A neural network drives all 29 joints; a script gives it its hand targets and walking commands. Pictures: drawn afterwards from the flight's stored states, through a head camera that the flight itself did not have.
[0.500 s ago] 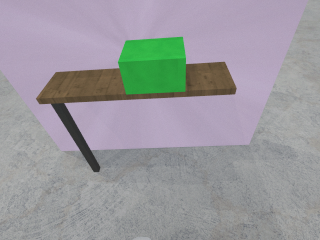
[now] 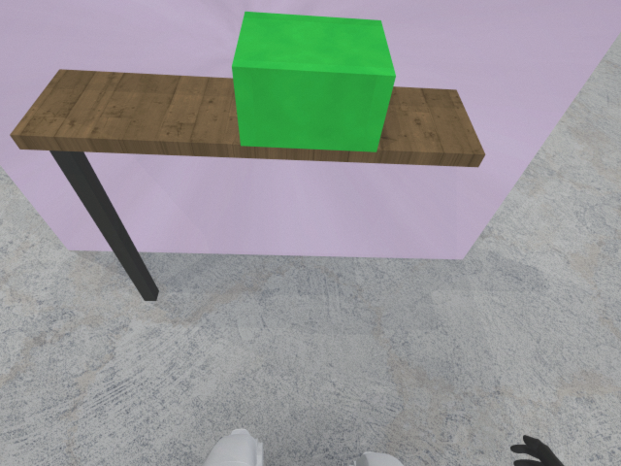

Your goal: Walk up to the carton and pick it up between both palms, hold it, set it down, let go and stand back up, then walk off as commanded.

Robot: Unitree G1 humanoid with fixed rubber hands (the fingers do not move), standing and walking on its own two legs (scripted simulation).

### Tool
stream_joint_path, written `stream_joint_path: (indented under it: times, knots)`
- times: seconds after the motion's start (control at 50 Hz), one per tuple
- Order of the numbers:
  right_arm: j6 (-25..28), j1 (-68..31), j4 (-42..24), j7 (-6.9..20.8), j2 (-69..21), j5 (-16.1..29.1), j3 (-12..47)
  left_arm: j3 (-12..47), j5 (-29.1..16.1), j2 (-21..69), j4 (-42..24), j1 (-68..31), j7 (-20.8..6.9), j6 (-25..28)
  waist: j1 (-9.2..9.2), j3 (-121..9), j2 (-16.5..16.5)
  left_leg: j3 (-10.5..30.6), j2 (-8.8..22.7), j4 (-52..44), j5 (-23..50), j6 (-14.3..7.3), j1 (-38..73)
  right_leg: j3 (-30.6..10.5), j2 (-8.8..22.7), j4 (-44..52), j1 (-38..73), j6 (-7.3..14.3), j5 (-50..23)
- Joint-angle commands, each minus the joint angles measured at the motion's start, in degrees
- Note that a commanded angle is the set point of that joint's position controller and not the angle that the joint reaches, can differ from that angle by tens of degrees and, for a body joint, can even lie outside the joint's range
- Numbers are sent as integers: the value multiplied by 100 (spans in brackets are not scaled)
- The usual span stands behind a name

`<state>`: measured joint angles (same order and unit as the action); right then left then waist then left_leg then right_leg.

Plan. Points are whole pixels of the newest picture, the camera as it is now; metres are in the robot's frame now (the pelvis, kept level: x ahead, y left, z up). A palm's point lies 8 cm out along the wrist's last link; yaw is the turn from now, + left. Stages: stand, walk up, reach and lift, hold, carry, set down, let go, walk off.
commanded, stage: walk up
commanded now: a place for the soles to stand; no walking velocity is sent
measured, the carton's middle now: (311, 82) +0.77 +0.03 +0.07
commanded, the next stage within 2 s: none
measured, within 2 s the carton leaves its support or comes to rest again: neither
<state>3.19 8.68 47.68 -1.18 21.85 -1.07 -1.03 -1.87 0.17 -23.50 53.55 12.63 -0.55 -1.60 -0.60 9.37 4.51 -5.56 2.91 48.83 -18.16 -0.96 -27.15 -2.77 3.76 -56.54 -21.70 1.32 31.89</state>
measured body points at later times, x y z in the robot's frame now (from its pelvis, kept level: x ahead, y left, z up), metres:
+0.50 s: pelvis +0.01 -0.03 +0.01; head +0.01 -0.04 +0.46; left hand +0.11 +0.28 -0.10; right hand +0.07 -0.36 -0.11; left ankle +0.07 +0.11 -0.69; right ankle +0.00 -0.15 -0.69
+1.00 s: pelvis +0.03 -0.04 +0.03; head +0.05 -0.05 +0.48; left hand +0.11 +0.28 -0.09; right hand +0.16 -0.34 -0.10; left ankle +0.07 +0.11 -0.69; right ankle +0.00 -0.15 -0.69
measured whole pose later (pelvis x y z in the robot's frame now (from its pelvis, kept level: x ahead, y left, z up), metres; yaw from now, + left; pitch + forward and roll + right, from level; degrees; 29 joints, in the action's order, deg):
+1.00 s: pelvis +0.03 -0.04 +0.03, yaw +2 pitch -4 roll +0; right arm 2.3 4.0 59.4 -0.9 21.4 -0.1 0.0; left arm -1.8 0.3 -21.6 61.0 5.8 -0.7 -0.4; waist -0.8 5.3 -0.8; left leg 1.6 2.1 38.1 -16.9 2.1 -17.6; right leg 2.5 1.1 -38.9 -10.6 0.5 24.8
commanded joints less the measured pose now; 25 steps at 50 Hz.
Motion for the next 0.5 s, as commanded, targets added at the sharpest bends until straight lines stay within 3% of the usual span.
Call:
stream_joint_path:
  times: [0.0,0.02,0.04,0.06,0.08,0.1,0.12,0.14,0.16,0.18,0.2,0.22,0.24,0.26,0.28,0.3,0.32,0.34,0.36,0.38,0.4,0.42,0.44,0.46,0.48]
  knots:
    - [49,-132,-332,-126,1802,57,-502,-480,113,-1147,-86,777,75,175,-111,-1400,-1237,1990,1453,-1538,697,-1032,223,444,-113,1438,769,133,-861]
    - [30,-325,-265,-109,1587,71,-385,-522,131,-1136,39,767,89,240,-251,-1208,-899,1373,1094,-1101,372,-665,-266,337,-112,2079,1151,229,-1066]
    - [6,-309,-286,-106,1317,83,-328,-583,182,-1498,30,887,90,298,-317,-1335,420,649,460,248,28,-274,-585,-1096,642,3011,1101,439,-1091]
    - [-22,-698,-349,-155,1091,105,-259,-637,181,-1889,-116,440,83,346,-377,-817,1199,237,-202,667,-1097,-53,-879,-2777,1395,3608,322,1075,-645]
    - [-23,-643,-206,-163,1395,89,-336,-616,151,-2015,-247,-121,64,302,-255,-588,1043,527,-54,827,-1603,-62,-216,-2887,1644,3568,-432,1384,-427]
    - [33,-232,144,-113,1545,109,-387,-549,123,-1880,-359,-727,50,264,68,-645,932,498,41,388,-1122,-37,777,-2303,1457,3216,-1026,1300,-328]
    - [92,140,304,-83,1582,104,-429,-515,130,-1612,-451,-920,56,235,308,-516,766,548,-18,-466,-1094,-93,1245,-1565,981,2762,-1268,925,-633]
    - [123,432,447,-75,1506,45,-442,-410,85,-1205,-450,-914,52,229,406,-622,259,570,-34,-920,-230,-171,1349,-711,557,2367,-1017,540,-1055]
    - [105,457,493,-70,1552,11,-443,-362,47,-1067,-460,-766,56,239,321,-620,59,892,225,-1001,264,-301,1369,-354,359,2029,-991,363,-1094]
    - [105,306,431,-65,1572,34,-423,-309,22,-1068,-356,-666,66,292,220,-711,-2,1481,494,-1186,196,-491,1346,-273,238,1871,-843,243,-1273]
    - [79,46,427,-63,1496,79,-355,-347,1,-1195,-225,-530,67,320,33,-721,70,1655,677,-1289,230,-578,997,-324,128,1928,-384,232,-1434]
    - [54,-356,374,-18,1513,60,-307,-336,72,-1294,-105,-351,52,320,-108,-650,239,1553,533,-1288,-658,-562,633,-585,143,2437,-252,332,-698]
    - [43,-589,330,0,1476,15,-288,-363,134,-1362,-95,-486,41,303,-106,-374,379,1241,218,-1160,-1382,-379,179,-945,322,3055,-373,442,131]
    - [12,-458,358,3,1471,-3,-308,-427,144,-1449,-63,-437,28,313,-205,-323,692,799,-70,-722,-1332,-188,-96,-1365,579,3476,-137,639,1076]
    - [-24,-362,462,-11,1414,10,-333,-466,145,-1595,-45,-480,26,318,-198,-161,1021,238,-332,-134,-1132,-56,-186,-1942,1062,3892,-199,775,1498]
    - [-46,-299,517,-28,1487,16,-333,-497,147,-1750,-45,-542,42,321,-227,23,1029,455,-230,134,-1186,-11,-357,-2298,1325,4006,-268,948,1221]
    - [-13,-279,552,-14,1509,55,-349,-472,148,-1694,-73,-589,54,337,-128,173,683,459,-149,-17,-1055,-2,-87,-2054,1351,3762,-363,974,258]
    - [11,-171,617,20,1465,-6,-321,-438,122,-1609,-91,-680,56,336,-67,-10,459,469,-111,-297,-926,-75,154,-1751,1182,3449,-237,895,-449]
    - [23,-149,626,38,1288,42,-291,-388,105,-1386,-69,-578,73,348,-68,-12,374,426,-149,-564,-756,-89,228,-1335,993,3354,-110,771,-1165]
    - [52,20,642,38,1202,105,-260,-327,105,-1421,-109,-707,73,355,85,-190,498,421,-178,-867,-210,-119,575,-1026,816,3070,-128,645,-1901]
    - [97,205,770,50,1200,58,-281,-316,55,-1348,-120,-887,62,331,155,-530,299,315,-271,-1234,413,-113,1260,-716,697,2728,-175,592,-2274]
    - [140,475,844,12,1239,68,-304,-273,-1,-1215,-190,-968,69,326,246,-672,29,660,-72,-1498,1400,-171,1678,-477,537,2220,-230,438,-2770]
    - [177,529,869,-33,1468,75,-320,-263,-65,-1134,-238,-1090,75,287,233,-735,-233,1378,363,-1794,1715,-331,1854,-77,225,1618,-374,202,-2773]
    - [215,540,841,-52,1686,25,-367,-257,-101,-989,-204,-1024,85,247,142,-969,-814,2467,934,-2115,1335,-721,1729,162,-122,915,-390,39,-2236]
    - [195,400,814,-55,1846,25,-356,-287,-93,-1019,-155,-891,97,182,41,-969,-837,2997,1359,-2322,656,-1160,1341,199,-224,890,-121,5,-831]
